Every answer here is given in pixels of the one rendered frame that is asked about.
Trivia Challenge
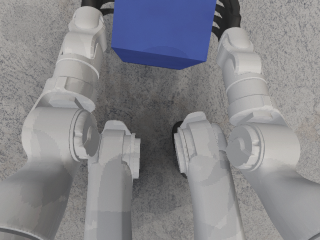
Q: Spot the right robot hand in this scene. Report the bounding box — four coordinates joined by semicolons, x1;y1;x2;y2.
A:
211;0;242;42

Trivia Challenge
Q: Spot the robot left upper arm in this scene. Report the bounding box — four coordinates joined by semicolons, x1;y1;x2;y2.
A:
0;106;100;240

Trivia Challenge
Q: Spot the right robot forearm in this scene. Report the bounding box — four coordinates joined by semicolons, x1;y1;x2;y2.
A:
215;27;301;151

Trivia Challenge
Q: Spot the left robot forearm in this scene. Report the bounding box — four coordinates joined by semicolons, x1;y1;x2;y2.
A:
21;6;107;150

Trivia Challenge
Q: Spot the robot right upper arm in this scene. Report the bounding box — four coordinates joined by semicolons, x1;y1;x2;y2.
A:
225;122;320;240

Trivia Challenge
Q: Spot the left robot hand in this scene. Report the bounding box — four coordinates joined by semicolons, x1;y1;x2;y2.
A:
81;0;115;16

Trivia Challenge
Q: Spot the carton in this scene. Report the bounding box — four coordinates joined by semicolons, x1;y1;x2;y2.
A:
111;0;217;70

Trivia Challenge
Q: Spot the right robot foot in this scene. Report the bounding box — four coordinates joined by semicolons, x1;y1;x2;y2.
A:
172;121;188;179

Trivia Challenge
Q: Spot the left robot shin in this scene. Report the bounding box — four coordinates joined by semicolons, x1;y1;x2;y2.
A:
87;120;132;173

